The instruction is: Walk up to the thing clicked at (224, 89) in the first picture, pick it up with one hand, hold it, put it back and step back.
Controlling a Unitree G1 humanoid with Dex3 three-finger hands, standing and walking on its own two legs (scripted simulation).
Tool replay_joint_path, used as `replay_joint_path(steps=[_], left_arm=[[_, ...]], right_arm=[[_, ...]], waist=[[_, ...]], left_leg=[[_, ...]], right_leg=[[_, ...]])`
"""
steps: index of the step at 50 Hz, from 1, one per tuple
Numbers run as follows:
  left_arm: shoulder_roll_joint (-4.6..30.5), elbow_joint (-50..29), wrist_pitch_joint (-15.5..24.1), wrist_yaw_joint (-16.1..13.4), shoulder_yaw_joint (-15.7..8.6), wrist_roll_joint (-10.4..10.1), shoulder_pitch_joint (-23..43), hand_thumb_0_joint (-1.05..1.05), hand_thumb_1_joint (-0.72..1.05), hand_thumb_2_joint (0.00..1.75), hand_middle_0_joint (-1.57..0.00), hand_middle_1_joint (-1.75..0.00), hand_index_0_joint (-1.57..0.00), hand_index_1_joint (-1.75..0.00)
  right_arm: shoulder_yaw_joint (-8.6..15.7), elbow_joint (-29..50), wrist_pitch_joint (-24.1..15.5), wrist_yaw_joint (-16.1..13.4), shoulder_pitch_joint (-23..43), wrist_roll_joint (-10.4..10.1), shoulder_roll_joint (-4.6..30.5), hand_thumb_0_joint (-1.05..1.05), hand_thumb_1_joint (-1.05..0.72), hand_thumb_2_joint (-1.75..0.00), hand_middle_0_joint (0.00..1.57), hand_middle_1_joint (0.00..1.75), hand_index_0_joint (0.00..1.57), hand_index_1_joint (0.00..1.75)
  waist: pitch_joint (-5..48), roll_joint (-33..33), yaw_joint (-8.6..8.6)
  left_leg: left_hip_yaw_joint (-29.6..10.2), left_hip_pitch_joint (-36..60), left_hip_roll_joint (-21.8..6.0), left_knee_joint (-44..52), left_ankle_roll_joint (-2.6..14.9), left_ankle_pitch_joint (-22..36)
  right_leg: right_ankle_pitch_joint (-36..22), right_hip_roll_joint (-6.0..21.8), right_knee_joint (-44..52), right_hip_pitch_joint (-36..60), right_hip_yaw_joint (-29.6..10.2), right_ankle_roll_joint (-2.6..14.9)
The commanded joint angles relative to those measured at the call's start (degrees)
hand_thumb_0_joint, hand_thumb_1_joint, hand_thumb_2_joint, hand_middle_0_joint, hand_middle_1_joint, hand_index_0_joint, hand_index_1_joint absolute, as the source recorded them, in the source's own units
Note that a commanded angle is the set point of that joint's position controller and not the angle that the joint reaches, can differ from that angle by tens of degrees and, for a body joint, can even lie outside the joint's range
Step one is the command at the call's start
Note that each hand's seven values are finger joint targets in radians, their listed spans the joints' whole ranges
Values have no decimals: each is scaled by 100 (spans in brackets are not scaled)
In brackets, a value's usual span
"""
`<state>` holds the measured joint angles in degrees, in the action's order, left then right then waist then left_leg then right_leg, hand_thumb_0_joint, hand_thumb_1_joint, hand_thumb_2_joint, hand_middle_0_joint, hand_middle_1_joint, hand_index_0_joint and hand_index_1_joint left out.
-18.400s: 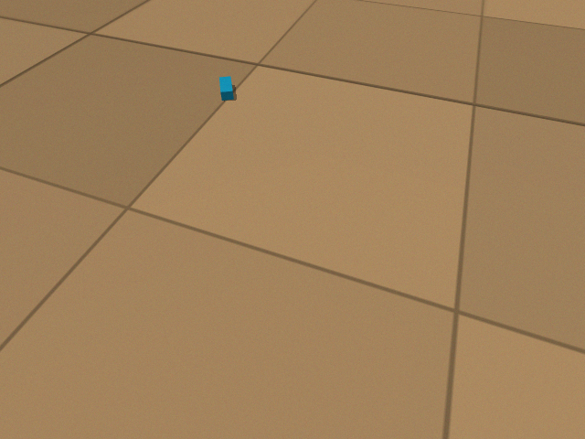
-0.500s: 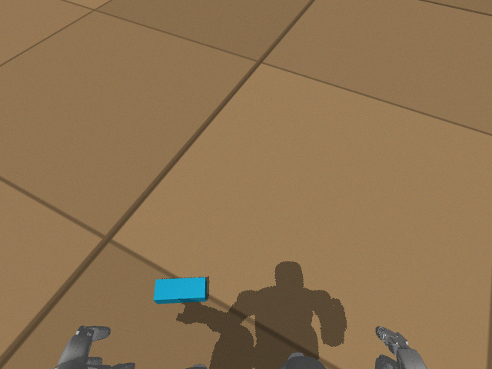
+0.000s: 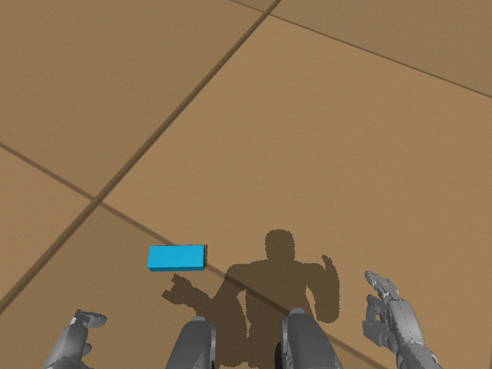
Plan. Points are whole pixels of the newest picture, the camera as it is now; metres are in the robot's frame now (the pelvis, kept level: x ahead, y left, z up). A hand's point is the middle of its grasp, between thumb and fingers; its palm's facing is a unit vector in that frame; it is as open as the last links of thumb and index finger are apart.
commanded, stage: rise first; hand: left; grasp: from above
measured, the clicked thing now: (177, 258) +0.45 +0.22 -0.63
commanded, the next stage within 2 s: none
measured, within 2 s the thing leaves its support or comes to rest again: neither
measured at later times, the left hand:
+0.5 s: hand (131, 295) +0.28 +0.28 -0.34, palm faces -0.46 -0.35 -0.82, open 14.0 cm
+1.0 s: hand (142, 272) +0.36 +0.29 -0.44, palm faces -0.46 -0.08 -0.88, open 14.1 cm
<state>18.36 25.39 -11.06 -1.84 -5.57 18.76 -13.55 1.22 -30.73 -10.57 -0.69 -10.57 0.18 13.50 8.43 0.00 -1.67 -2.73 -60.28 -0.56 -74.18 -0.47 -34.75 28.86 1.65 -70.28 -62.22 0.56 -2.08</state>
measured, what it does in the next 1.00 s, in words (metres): lowers itself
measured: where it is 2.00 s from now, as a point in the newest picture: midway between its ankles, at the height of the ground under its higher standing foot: outside the picture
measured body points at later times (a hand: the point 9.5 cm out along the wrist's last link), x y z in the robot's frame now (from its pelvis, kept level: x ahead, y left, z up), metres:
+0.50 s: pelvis -0.06 -0.01 -0.20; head +0.14 +0.00 +0.20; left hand +0.30 +0.29 -0.29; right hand +0.09 -0.29 -0.34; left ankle +0.00 +0.12 -0.62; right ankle +0.04 -0.15 -0.62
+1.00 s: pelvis -0.08 +0.01 -0.29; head +0.14 +0.06 +0.10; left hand +0.38 +0.29 -0.39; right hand -0.03 -0.29 -0.39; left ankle +0.00 +0.12 -0.62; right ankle +0.04 -0.15 -0.62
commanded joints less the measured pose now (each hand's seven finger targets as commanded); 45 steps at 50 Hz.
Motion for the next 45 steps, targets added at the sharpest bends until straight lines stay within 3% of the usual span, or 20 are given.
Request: replay_joint_path(steps=[1, 3, 6, 8, 14, 16, 19, 20, 24, 25, 28, 30, 35, 37, 39, 42, 43, 44, 45], left_arm=[[1044, -347, 467, -176, -325, 505, 773, 0, -54, 97, -6, -109, -7, -108], [1079, -232, 691, -214, -192, 787, 1080, 0, -53, 97, -6, -108, -6, -108], [1437, 154, 1003, -334, -379, 1158, 1504, 0, -51, 95, -6, -109, -7, -107], [1450, 315, 1191, -381, -291, 1425, 1764, 0, -54, 97, -6, -109, -7, -108], [2179, 890, 1594, -659, -579, 2127, 2970, 0, -52, 98, -5, -107, -6, -106], [2385, 947, 1722, -714, -577, 2365, 3603, 0, -53, 99, -6, -107, -7, -106], [2519, 1497, 1912, -759, -470, 2666, 4320, 0, -52, 99, -5, -107, -6, -106], [2677, 1632, 1977, -770, -571, 2733, 4493, 0, -53, 99, -6, -107, -7, -106], [2894, 2250, 2232, -821, -483, 3134, 5254, 0, -53, 101, -5, -107, -6, -106], [3063, 2424, 2284, -854, -579, 3195, 5325, 0, -53, 101, -6, -107, -6, -106], [3194, 2724, 2463, -938, -501, 3506, 5813, 0, -54, 101, -6, -106, -6, -106], [3458, 2898, 2593, -1025, -574, 3687, 6147, 0, -55, 102, -6, -105, -6, -105], [3545, 3363, 2786, -1339, -447, 4144, 6754, 0, -54, 102, -5, -103, -6, -102], [3724, 3497, 2814, -1471, -480, 4392, 7014, 0, -54, 102, -6, -101, -6, -101], [3524, 3753, 2826, -1576, -354, 4530, 7037, 0, -54, 102, -5, -100, -5, -100], [3731, 3822, 2824, -1721, -388, 4808, 7450, 0, -53, 102, -6, -99, -6, -99], [3813, 3934, 2802, -1766, -415, 4897, 7451, 0, -53, 101, -6, -99, -6, -99], [3696, 4023, 2803, -1801, -320, 4977, 7544, 0, -53, 101, -6, -99, -6, -98], [3775, 4007, 2810, -1844, -381, 5016, 7715, 0, -53, 101, -6, -99, -6, -99]], right_arm=[[394, 556, -369, 25, -28, -50, 983, 0, -87, -89, 20, 30, 20, 30], [429, 499, -430, 62, 22, -52, 1050, 0, -86, -89, 20, 30, 20, 30], [451, 343, -475, 113, 103, -57, 1140, 0, -87, -89, 20, 30, 20, 30], [476, 261, -472, 163, 98, -75, 1174, 0, -88, -90, 20, 30, 20, 30], [564, -115, -355, 226, -6, -37, 1310, 0, -87, -89, 20, 30, 20, 30], [598, -190, -304, 246, -84, -18, 1326, 0, -88, -90, 20, 30, 20, 30], [592, -359, -223, 292, -237, 32, 1324, 0, -87, -89, 20, 30, 20, 30], [591, -391, -184, 306, -259, 51, 1352, 0, -88, -90, 20, 30, 20, 30], [626, -496, -20, 344, -436, 112, 1379, 0, -89, -90, 20, 30, 20, 30], [619, -509, 18, 353, -410, 126, 1395, 0, -89, -90, 20, 30, 20, 30], [605, -582, 122, 382, -468, 176, 1417, 0, -89, -90, 20, 30, 20, 30], [566, -603, 198, 407, -489, 208, 1419, 0, -90, -90, 20, 30, 20, 30], [484, -728, 408, 500, -529, 299, 1481, 0, -90, -90, 20, 30, 20, 30], [477, -783, 495, 529, -649, 347, 1513, 0, -90, -90, 20, 30, 20, 30], [435, -853, 565, 585, -748, 396, 1528, 0, -90, -90, 20, 30, 20, 30], [431, -950, 649, 638, -848, 459, 1620, 0, -90, -90, 20, 30, 20, 30], [432, -997, 673, 651, -865, 472, 1652, 0, -90, -90, 20, 30, 20, 30], [419, -1003, 692, 683, -860, 498, 1649, 0, -90, -90, 20, 30, 20, 30], [435, -1034, 712, 694, -930, 525, 1651, 0, -90, -90, 20, 30, 20, 30]], waist=[[1543, 453, -132], [1778, 417, -169], [2112, 502, -96], [2390, 562, -53], [3067, 527, 4], [3454, 473, -71], [3512, 272, -130], [3658, 253, -130], [3706, 152, -219], [3643, 81, -223], [3526, 233, -325], [3498, 425, -338], [3145, 772, -549], [3399, 928, -597], [3287, 1009, -702], [3454, 1461, -755], [3422, 1515, -737], [3361, 1641, -805], [3408, 1569, -862]], left_leg=[[15, 105, 68, 352, 16, 1538], [42, -217, 102, 30, 14, 1389], [4, -694, 133, -445, -6, 1349], [30, -970, 163, -770, -7, 1419], [170, -1890, 238, -1728, 43, 1253], [256, -2221, 277, -2077, 86, 1151], [361, -2836, 311, -2483, 158, 805], [321, -2833, 309, -2555, 167, 834], [408, -3378, 335, -2949, 223, 428], [400, -3549, 345, -3009, 238, 271], [356, -3710, 356, -3165, 239, -26], [354, -3846, 379, -3232, 231, -186], [131, -3876, 367, -3316, 206, -505], [168, -3758, 384, -3501, 203, -232], [109, -3739, 380, -3586, 181, 27], [-8, -3316, 350, -3625, 99, 444], [-41, -3286, 341, -3616, 78, 417], [-43, -3323, 334, -3652, 69, 391], [-23, -3380, 355, -3717, 92, 368]], right_leg=[[-938, -134, -193, 116, 118, 350], [-845, -131, -529, -225, 96, 350], [-835, -107, -1102, -745, 80, 365], [-898, -92, -1457, -1047, 52, 391], [-843, -74, -2181, -1627, 24, 381], [-800, -74, -2369, -1689, -2, 368], [-517, -73, -2522, -1750, -7, 316], [-482, -69, -2647, -1846, 34, 325], [-51, -69, -2797, -2077, 52, 290], [151, -76, -2841, -2173, 81, 286], [467, -88, -3067, -2660, 191, 296], [659, -101, -3224, -2815, 234, 311], [803, -78, -3609, -3688, 428, 332], [549, -77, -3749, -3707, 449, 351], [291, -50, -3909, -3902, 508, 349], [-12, -28, -4175, -4298, 550, 392], [15, -21, -4229, -4407, 572, 398], [29, -15, -4277, -4512, 582, 391], [20, -26, -4273, -4478, 593, 396]])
